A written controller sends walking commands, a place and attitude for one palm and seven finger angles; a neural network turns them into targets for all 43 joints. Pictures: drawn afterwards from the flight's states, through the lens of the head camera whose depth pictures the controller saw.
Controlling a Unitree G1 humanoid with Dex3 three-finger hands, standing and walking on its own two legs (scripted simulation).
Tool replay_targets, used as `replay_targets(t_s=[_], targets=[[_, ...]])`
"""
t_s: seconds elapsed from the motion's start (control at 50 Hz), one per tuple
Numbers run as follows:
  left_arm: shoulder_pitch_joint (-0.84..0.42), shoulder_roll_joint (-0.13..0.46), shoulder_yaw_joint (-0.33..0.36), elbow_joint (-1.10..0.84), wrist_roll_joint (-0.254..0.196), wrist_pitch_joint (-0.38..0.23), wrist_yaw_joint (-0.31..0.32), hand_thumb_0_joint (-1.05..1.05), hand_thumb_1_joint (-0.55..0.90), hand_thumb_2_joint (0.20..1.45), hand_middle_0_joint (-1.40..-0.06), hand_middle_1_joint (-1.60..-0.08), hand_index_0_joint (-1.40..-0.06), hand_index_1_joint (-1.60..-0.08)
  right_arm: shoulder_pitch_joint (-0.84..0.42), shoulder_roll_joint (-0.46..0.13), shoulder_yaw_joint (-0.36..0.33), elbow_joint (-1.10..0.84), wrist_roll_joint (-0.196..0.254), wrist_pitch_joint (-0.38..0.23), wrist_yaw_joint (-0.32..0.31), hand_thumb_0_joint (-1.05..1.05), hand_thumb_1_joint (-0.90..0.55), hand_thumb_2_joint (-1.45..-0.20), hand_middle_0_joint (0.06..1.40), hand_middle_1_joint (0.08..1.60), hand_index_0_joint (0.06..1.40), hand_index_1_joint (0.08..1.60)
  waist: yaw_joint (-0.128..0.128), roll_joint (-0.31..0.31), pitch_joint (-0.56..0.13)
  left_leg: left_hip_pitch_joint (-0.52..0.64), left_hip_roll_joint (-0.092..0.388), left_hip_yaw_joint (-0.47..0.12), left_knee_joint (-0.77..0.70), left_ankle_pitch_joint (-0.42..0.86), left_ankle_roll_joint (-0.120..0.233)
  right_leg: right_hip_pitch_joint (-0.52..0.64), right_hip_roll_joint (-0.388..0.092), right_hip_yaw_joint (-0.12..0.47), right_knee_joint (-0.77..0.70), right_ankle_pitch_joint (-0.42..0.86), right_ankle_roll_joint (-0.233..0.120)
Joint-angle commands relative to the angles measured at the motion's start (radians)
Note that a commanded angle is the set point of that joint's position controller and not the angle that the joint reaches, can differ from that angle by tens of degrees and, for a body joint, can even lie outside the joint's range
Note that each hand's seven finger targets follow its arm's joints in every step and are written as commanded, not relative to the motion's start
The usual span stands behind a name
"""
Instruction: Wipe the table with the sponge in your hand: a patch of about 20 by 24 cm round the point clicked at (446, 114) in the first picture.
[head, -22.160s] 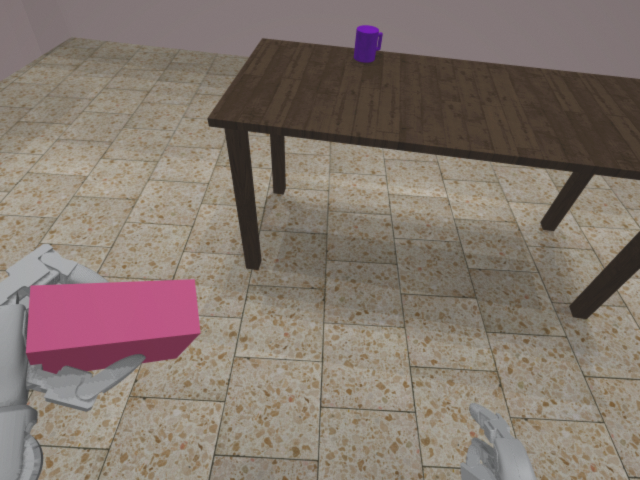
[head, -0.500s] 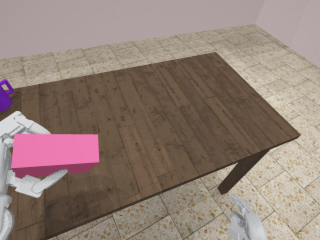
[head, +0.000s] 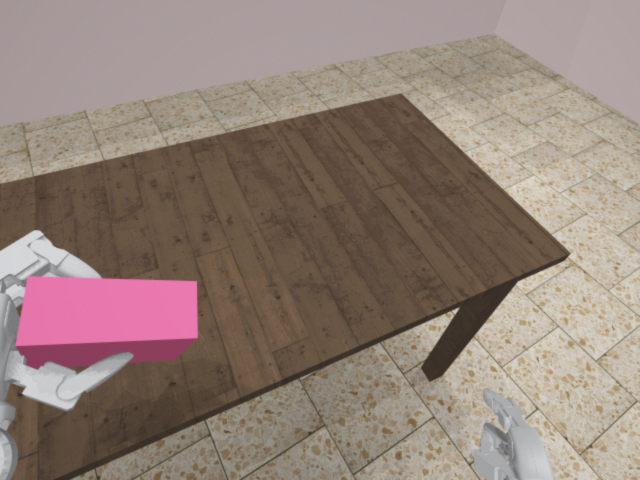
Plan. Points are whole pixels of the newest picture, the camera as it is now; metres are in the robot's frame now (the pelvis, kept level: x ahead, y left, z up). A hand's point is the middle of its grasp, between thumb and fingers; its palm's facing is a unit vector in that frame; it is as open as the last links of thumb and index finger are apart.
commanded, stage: shuffle to correct the standing spot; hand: left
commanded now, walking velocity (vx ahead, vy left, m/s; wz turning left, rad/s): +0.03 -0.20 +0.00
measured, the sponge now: (139, 324) +0.23 +0.19 +0.13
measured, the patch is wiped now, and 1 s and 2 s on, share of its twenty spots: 0.00 0.00 0.00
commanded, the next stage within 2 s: come to a stop and stand still in 0.04 s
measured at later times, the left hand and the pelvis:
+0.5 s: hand (21, 286) +0.24 +0.28 +0.18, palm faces +0.39 -0.82 -0.42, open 9.8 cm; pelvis +0.00 +0.03 +0.00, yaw -1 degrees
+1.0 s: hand out of the picture +0.22 +0.34 +0.16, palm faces +0.36 -0.85 -0.38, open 9.8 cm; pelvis +0.00 +0.09 +0.00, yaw +1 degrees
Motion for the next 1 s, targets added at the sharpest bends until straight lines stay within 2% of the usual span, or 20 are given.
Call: replay_targets(t_s=[0.0,0.1,0.16,0.26,0.28,0.3,0.32,0.34,0.36,0.42,0.5,0.52,0.54,0.62,0.64,0.72,0.82,0.84,0.88,0.98], targets=[[-0.066,0.186,0.142,-0.226,-0.018,-0.064,0.031,0.000,0.100,1.300,-1.200,-1.600,-1.200,-1.600,-0.072,-0.108,-0.038,-0.164,0.002,-0.048,-0.013,0.000,-0.900,-0.900,0.200,0.300,0.200,0.300,-0.001,0.010,-0.165,0.080,0.009,-0.024,0.004,0.037,0.060,-0.011,-0.183,0.169,-0.129,0.127,0.037],[-0.060,0.181,0.142,-0.211,-0.019,-0.058,0.033,0.000,0.100,1.300,-1.200,-1.600,-1.200,-1.600,-0.072,-0.107,-0.034,-0.163,0.005,-0.040,-0.014,0.000,-0.900,-0.900,0.200,0.300,0.200,0.300,-0.001,0.017,-0.147,0.067,0.017,-0.033,-0.012,0.015,0.066,-0.017,-0.170,0.165,-0.137,0.081,0.054],[-0.049,0.181,0.142,-0.201,-0.014,-0.059,0.037,0.000,0.100,1.300,-1.200,-1.600,-1.200,-1.600,-0.085,-0.106,-0.026,-0.164,0.004,-0.041,-0.014,0.000,-0.900,-0.900,0.200,0.300,0.200,0.300,0.003,0.054,-0.146,0.067,0.020,-0.038,-0.036,0.036,0.073,0.005,-0.159,0.158,-0.136,0.106,0.081],[-0.051,0.167,0.123,-0.198,-0.004,-0.065,0.050,0.000,0.100,1.300,-1.200,-1.600,-1.200,-1.600,-0.095,-0.104,-0.014,-0.154,0.007,-0.049,-0.009,0.000,-0.900,-0.900,0.200,0.300,0.200,0.300,0.006,0.034,-0.168,0.092,-0.003,-0.045,-0.039,0.091,0.073,0.050,-0.177,0.169,-0.151,0.186,0.090],[-0.961,0.896,0.661,-0.344,0.133,-0.156,0.036,0.000,0.100,1.300,-1.200,-1.600,-1.200,-1.600,0.131,-0.126,-0.064,-0.054,-0.032,-0.115,-0.016,0.000,-0.900,-0.900,0.200,0.300,0.200,0.300,0.023,-0.108,-0.030,0.053,-0.050,0.155,-0.010,0.048,0.038,-0.057,-0.116,0.124,-0.255,0.306,0.245],[-0.465,0.333,0.277,0.137,0.052,-0.125,-0.005,0.000,0.100,1.300,-1.200,-1.600,-1.200,-1.600,-0.014,-0.056,-0.031,-0.079,-0.032,-0.108,-0.019,0.000,-0.900,-0.900,0.200,0.300,0.200,0.300,0.029,-0.049,-0.180,0.036,-0.105,0.064,-0.043,0.117,0.063,0.102,-0.176,0.173,-0.113,0.373,0.124],[-0.309,0.280,0.257,-0.054,0.014,-0.120,0.032,0.000,0.100,1.300,-1.200,-1.600,-1.200,-1.600,-0.081,-0.093,-0.037,-0.148,0.002,-0.088,-0.007,0.000,-0.900,-0.900,0.200,0.300,0.200,0.300,0.049,0.119,-0.216,0.093,-0.064,0.022,-0.041,0.161,0.058,0.134,-0.201,0.211,-0.076,0.399,0.093],[-0.258,0.179,0.161,0.084,0.021,-0.116,0.020,0.000,0.100,1.300,-1.200,-1.600,-1.200,-1.600,-0.015,-0.098,-0.039,-0.125,0.001,-0.097,-0.007,0.000,-0.900,-0.900,0.200,0.300,0.200,0.300,0.033,0.090,-0.217,0.083,-0.050,0.042,-0.010,0.159,0.050,0.143,-0.203,0.209,-0.069,0.376,0.081],[-0.239,0.163,0.114,-0.008,0.013,-0.131,0.007,0.000,0.100,1.300,-1.200,-1.600,-1.200,-1.600,-0.032,-0.113,-0.037,-0.138,-0.002,-0.102,0.003,0.000,-0.900,-0.900,0.200,0.300,0.200,0.300,0.043,0.122,-0.220,0.093,-0.044,0.034,-0.040,0.158,0.060,0.140,-0.203,0.208,-0.060,0.389,0.104],[-0.046,0.091,0.051,-0.067,0.006,-0.132,0.026,0.000,0.100,1.300,-1.200,-1.600,-1.200,-1.600,-0.083,-0.096,-0.021,-0.132,0.018,-0.108,0.033,0.000,-0.900,-0.900,0.200,0.300,0.200,0.300,0.050,0.032,-0.202,0.116,-0.024,0.012,-0.076,0.158,0.074,0.124,-0.188,0.164,-0.073,0.272,0.127],[-0.058,0.173,0.119,-0.105,0.019,-0.125,0.041,0.000,0.100,1.300,-1.200,-1.600,-1.200,-1.600,-0.084,-0.102,-0.018,-0.141,0.004,-0.106,0.018,0.000,-0.900,-0.900,0.200,0.300,0.200,0.300,0.041,-0.145,-0.149,0.097,-0.019,-0.034,-0.108,0.099,0.066,0.060,-0.169,0.141,-0.133,0.078,0.084],[-0.065,0.224,0.175,-0.133,0.024,-0.126,0.053,0.000,0.100,1.300,-1.200,-1.600,-1.200,-1.600,-0.117,-0.102,-0.012,-0.135,0.006,-0.102,0.009,0.000,-0.900,-0.900,0.200,0.300,0.200,0.300,0.039,-0.090,-0.144,0.128,-0.012,-0.036,-0.126,0.095,0.068,0.031,-0.161,0.135,-0.131,0.066,0.075],[-0.083,0.189,0.152,-0.122,0.020,-0.131,0.048,0.000,0.100,1.300,-1.200,-1.600,-1.200,-1.600,-0.098,-0.100,-0.008,-0.141,-0.001,-0.100,0.002,0.000,-0.900,-0.900,0.200,0.300,0.200,0.300,0.030,-0.084,-0.140,0.100,-0.012,-0.055,-0.144,0.084,0.070,0.042,-0.159,0.115,-0.124,0.041,0.071],[-0.200,0.236,0.187,-0.229,0.031,-0.156,0.059,0.000,0.100,1.300,-1.200,-1.600,-1.200,-1.600,-0.117,-0.095,0.003,-0.144,-0.002,-0.113,-0.013,0.000,-0.900,-0.900,0.200,0.300,0.200,0.300,0.028,0.134,-0.142,0.101,0.011,-0.081,-0.196,0.086,0.073,0.067,-0.142,0.115,-0.070,0.086,0.063],[-0.198,0.200,0.158,-0.213,0.029,-0.162,0.057,0.000,0.100,1.300,-1.200,-1.600,-1.200,-1.600,-0.099,-0.092,0.006,-0.143,-0.009,-0.115,-0.016,0.000,-0.900,-0.900,0.200,0.300,0.200,0.300,0.030,0.167,-0.149,0.071,0.022,-0.091,-0.209,0.077,0.080,0.100,-0.139,0.087,-0.057,0.091,0.065],[-0.195,0.170,0.120,-0.256,0.043,-0.161,0.058,0.000,0.100,1.300,-1.200,-1.600,-1.200,-1.600,-0.095,-0.085,0.007,-0.140,-0.005,-0.141,-0.004,0.000,-0.900,-0.900,0.200,0.300,0.200,0.300,0.029,0.164,-0.220,0.148,0.023,-0.077,-0.164,0.259,0.065,0.133,-0.138,0.072,-0.034,0.191,0.065],[-0.116,0.124,0.082,-0.207,0.059,-0.148,0.054,0.000,0.100,1.300,-1.200,-1.600,-1.200,-1.600,-0.070,-0.096,-0.003,-0.128,-0.010,-0.135,0.016,0.000,-0.900,-0.900,0.200,0.300,0.200,0.300,0.022,0.146,-0.208,0.167,0.047,-0.088,-0.165,0.428,0.029,0.101,-0.123,0.040,-0.009,0.152,0.068],[-0.112,0.095,0.051,-0.186,0.056,-0.149,0.046,0.000,0.100,1.300,-1.200,-1.600,-1.200,-1.600,-0.050,-0.101,0.000,-0.123,-0.019,-0.124,0.019,0.000,-0.900,-0.900,0.200,0.300,0.200,0.300,0.020,0.142,-0.190,0.143,0.056,-0.102,-0.185,0.425,0.025,0.085,-0.116,0.026,-0.005,0.089,0.069],[-0.122,0.129,0.084,-0.167,0.057,-0.142,0.046,0.000,0.100,1.300,-1.200,-1.600,-1.200,-1.600,-0.049,-0.102,-0.006,-0.130,-0.017,-0.113,0.019,0.000,-0.900,-0.900,0.200,0.300,0.200,0.300,0.020,0.145,-0.161,0.119,0.077,-0.111,-0.201,0.399,0.015,0.078,-0.123,0.030,0.005,0.044,0.070],[-0.159,0.150,0.109,-0.166,0.050,-0.143,0.050,0.000,0.100,1.300,-1.200,-1.600,-1.200,-1.600,-0.063,-0.100,0.000,-0.147,-0.014,-0.094,0.008,0.000,-0.900,-0.900,0.200,0.300,0.200,0.300,0.021,0.104,-0.146,0.074,0.057,-0.104,-0.216,0.223,0.007,0.114,-0.128,0.038,-0.045,0.100,0.067]])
